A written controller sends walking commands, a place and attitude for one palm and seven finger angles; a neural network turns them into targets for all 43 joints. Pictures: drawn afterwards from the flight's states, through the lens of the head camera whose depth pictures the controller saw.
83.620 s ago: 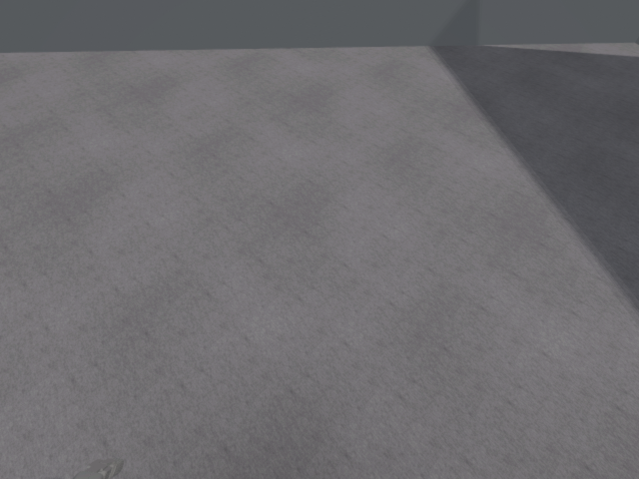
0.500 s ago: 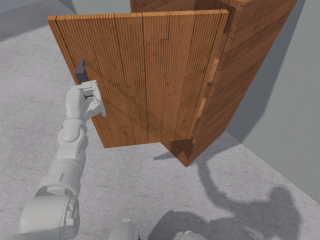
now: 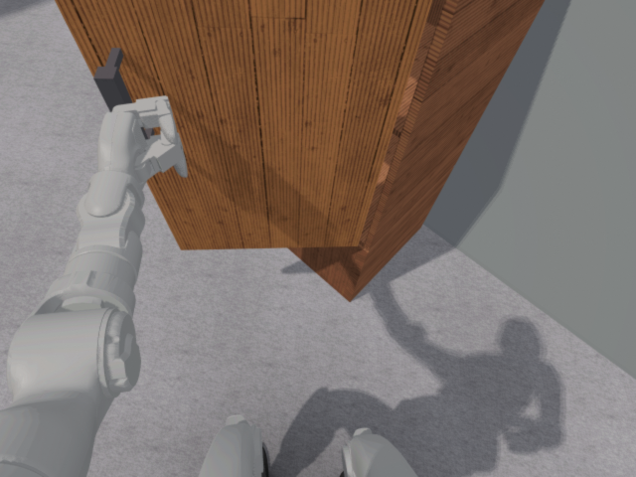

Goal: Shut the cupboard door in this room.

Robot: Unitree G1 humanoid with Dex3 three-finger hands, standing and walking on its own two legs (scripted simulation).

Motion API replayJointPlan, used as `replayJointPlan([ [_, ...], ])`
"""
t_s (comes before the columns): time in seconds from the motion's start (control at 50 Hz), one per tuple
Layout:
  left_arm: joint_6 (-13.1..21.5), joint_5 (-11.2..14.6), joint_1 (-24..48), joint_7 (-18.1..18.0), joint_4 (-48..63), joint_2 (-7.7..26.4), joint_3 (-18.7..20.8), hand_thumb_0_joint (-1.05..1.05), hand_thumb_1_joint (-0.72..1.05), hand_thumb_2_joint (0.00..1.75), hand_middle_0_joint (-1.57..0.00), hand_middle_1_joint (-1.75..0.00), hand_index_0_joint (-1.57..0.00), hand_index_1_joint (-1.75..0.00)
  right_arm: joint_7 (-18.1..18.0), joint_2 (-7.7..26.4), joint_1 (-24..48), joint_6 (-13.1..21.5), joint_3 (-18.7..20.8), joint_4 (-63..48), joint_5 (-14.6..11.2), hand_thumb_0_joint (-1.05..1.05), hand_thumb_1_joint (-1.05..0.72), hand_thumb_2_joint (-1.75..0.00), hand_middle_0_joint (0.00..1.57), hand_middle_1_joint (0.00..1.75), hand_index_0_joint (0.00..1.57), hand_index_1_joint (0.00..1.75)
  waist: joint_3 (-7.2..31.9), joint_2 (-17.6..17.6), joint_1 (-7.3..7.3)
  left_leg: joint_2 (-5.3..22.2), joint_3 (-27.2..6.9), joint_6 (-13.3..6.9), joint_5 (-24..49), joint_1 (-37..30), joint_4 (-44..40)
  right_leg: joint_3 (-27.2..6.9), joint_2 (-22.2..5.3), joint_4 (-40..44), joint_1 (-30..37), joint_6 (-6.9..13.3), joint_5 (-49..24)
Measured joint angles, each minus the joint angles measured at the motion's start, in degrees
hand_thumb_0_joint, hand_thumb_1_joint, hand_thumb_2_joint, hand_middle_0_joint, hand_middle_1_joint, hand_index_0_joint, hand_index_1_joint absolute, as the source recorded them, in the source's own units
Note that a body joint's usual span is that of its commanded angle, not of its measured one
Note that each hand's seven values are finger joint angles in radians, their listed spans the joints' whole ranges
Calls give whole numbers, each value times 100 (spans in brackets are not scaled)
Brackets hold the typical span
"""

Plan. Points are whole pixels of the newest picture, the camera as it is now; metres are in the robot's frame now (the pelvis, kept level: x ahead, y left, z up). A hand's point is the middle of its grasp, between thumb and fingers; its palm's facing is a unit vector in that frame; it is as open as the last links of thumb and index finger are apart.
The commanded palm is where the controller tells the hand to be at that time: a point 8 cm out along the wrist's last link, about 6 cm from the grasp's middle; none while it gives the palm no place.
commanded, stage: push the door shut along its arc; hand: left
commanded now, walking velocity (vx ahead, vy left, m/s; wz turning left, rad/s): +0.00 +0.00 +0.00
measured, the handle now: (131, 110) +0.57 +0.21 +0.10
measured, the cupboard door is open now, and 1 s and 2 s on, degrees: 46 35 31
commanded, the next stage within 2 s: pull the fist back off the door in 0.98 s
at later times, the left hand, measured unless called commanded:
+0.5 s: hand (204, 107) +0.57 +0.12 +0.10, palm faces -0.17 -0.98 -0.01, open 3.1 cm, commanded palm +0.56 +0.16 +0.10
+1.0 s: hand (213, 89) +0.60 +0.11 +0.10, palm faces -0.27 -0.96 -0.02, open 3.4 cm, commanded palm +0.62 +0.11 +0.10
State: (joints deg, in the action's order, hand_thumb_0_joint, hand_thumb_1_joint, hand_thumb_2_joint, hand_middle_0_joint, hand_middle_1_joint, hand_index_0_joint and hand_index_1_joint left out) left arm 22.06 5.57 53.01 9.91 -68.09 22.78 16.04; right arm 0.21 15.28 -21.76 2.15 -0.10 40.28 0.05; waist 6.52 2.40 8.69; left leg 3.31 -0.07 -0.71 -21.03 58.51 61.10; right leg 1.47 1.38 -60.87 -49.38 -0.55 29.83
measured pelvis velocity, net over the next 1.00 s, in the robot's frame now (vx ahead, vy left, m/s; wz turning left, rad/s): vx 0.00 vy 0.01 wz -0.04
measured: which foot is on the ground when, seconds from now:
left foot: down 0.00-1.00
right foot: down 0.00-1.00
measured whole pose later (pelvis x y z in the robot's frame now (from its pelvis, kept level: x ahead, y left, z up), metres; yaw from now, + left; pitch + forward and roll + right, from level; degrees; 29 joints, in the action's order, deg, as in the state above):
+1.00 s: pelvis +0.00 +0.01 -0.04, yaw -2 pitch +28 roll -6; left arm 11.4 -0.5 81.3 18.8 -78.9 35.9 14.5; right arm 0.8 15.6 -23.1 4.3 -2.0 40.2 1.8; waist 5.7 3.8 16.2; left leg 4.4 -2.6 -1.1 -23.9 75.7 71.0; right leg 3.3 2.9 -68.2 -64.7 -0.7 32.0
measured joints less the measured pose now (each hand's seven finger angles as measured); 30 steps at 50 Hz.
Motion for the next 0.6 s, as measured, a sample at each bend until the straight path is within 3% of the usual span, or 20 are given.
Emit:
replayJointPlan([
  [0.48, -584, -394, 1458, 565, -687, 864, 355, 1, 90, 90, -130, -150, -130, -150, 97, 33, -182, -11, -134, -173, 54, 0, -91, -90, 20, 30, 20, 30, -4, 137, 500, 140, -41, -13, -184, 931, 514, -1, 141, -401, -894, -4, 107],
  [0.6, -645, -417, 1543, 754, -649, 1004, 399, 1, 89, 91, -130, -150, -130, -150, 109, 6, -269, -50, -136, -189, 69, 0, -91, -90, 20, 30, 20, 29, -18, 162, 532, 162, -33, -14, -232, 986, 551, -15, 162, -410, -946, -5, 132],
])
